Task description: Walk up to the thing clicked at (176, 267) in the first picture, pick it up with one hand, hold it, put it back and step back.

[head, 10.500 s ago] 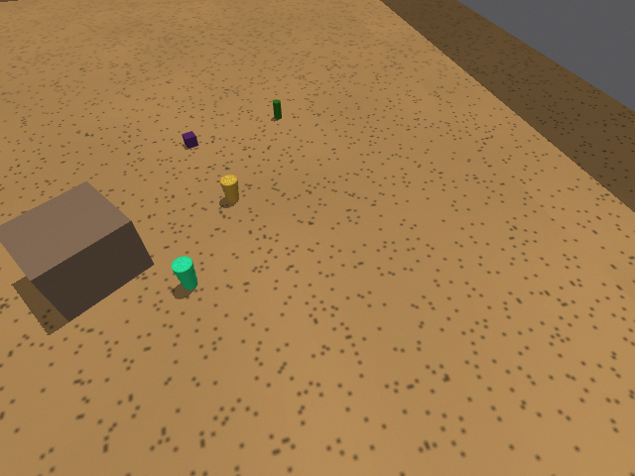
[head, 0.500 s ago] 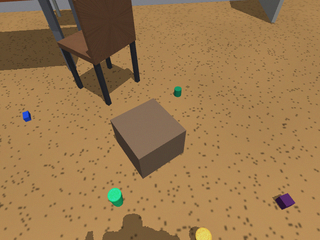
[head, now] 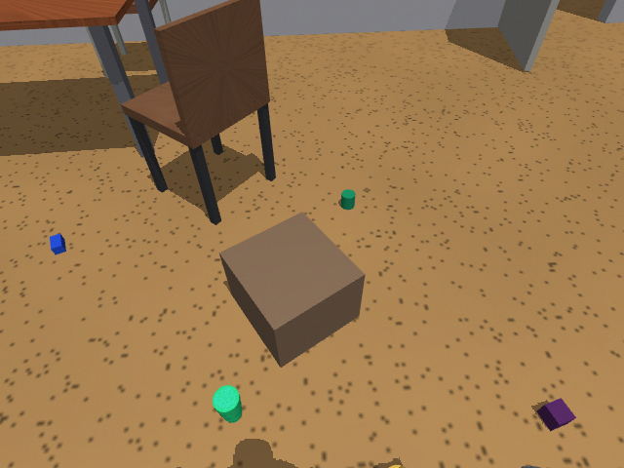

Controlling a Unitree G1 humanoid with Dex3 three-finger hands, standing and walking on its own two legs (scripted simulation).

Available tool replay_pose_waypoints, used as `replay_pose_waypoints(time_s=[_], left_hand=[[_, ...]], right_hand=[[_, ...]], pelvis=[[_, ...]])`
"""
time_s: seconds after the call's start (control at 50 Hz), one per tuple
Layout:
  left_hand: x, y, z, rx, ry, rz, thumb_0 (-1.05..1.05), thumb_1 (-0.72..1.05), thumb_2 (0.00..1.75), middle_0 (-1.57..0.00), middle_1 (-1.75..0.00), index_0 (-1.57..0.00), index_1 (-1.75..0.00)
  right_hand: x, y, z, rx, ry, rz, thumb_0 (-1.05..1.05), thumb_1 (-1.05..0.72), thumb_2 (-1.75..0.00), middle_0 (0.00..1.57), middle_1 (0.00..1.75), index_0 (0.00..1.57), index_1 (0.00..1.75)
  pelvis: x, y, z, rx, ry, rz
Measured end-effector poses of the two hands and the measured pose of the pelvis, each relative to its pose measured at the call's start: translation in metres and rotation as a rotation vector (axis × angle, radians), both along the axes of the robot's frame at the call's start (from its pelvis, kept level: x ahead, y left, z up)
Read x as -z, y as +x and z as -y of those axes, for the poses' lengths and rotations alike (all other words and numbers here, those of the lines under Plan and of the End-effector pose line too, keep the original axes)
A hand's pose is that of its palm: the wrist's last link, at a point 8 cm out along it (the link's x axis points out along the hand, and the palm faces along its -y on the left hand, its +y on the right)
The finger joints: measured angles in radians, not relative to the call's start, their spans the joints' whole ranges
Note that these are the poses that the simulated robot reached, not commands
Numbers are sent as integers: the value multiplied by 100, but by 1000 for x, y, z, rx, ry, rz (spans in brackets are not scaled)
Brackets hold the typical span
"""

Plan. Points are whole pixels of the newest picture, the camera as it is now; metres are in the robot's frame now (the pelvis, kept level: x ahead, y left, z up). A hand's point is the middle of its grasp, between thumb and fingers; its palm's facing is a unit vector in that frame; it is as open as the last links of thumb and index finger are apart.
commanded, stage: walk up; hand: left
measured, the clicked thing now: (229, 406) +0.45 +0.28 -0.72
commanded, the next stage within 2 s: stand in 0.56 s
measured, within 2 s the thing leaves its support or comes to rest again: neither
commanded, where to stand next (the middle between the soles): +0.05 -0.01 m, yaw +0 degrees
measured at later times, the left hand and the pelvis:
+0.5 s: hand out of the picture +0.08 +0.26 -0.16, palm faces -0.01 -0.95 -0.32, open 7.4 cm; pelvis +0.00 +0.01 +0.00, yaw -1 degrees
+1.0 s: hand out of the picture +0.08 +0.27 -0.15, palm faces -0.02 -0.94 -0.34, open 7.4 cm; pelvis +0.01 +0.01 +0.00, yaw +0 degrees
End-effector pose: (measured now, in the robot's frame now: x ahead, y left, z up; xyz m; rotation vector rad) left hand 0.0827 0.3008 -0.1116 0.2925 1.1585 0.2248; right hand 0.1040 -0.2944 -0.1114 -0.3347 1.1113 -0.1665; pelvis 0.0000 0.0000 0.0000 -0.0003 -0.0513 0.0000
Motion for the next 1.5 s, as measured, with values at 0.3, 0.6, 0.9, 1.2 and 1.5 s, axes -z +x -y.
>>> replay_pose_waypoints(time_s=[0.3,0.6,0.9,1.2,1.5], left_hand=[[5,-6,-5,6,-14,-58,1,90,90,-20,-30,-20,-30],[7,-13,-7,7,-13,-91,1,90,90,-20,-30,-20,-30],[5,-10,-10,16,0,-79,1,90,90,-20,-30,-20,-30],[4,-11,-10,17,2,-77,1,90,90,-20,-30,-20,-30],[5,-17,-9,11,3,-92,1,90,90,-20,-30,-20,-30]], right_hand=[[2,-32,-6,58,-4,-87,1,-91,-90,21,30,21,30],[7,-44,-11,73,4,-124,1,-91,-90,21,30,21,30],[5,-30,-10,53,-2,-107,0,-91,-90,21,30,21,30],[4,-27,-10,43,-2,-104,0,-91,-90,21,30,21,30],[6,-32,-8,44,-2,-125,0,-91,-90,21,30,21,30]], pelvis=[[-3,-1,-9,8,0,1],[-4,0,-13,7,2,-8],[-4,5,-13,0,-1,-11],[-4,6,-13,-3,0,-11],[-4,7,-11,-8,1,-11]])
